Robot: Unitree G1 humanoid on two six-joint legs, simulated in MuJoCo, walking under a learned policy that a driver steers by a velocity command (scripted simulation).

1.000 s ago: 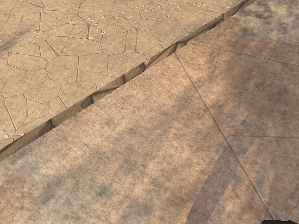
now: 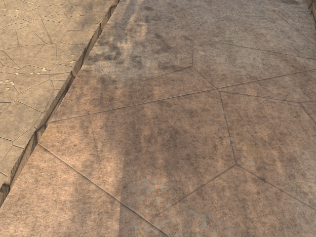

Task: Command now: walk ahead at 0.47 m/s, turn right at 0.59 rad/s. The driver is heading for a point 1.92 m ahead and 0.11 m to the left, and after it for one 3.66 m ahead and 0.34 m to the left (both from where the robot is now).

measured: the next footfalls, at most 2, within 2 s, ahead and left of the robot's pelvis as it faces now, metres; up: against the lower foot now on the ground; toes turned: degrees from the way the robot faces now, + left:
right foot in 0.32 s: +0.31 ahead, -0.17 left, +0.00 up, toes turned -14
left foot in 0.86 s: +0.68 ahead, -0.02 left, +0.00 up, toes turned -6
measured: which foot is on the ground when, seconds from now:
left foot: down 0.00-0.32, up 0.34-0.84, down 0.86-1.00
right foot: up 0.00-0.30, down 0.32-0.88, up 0.90-1.00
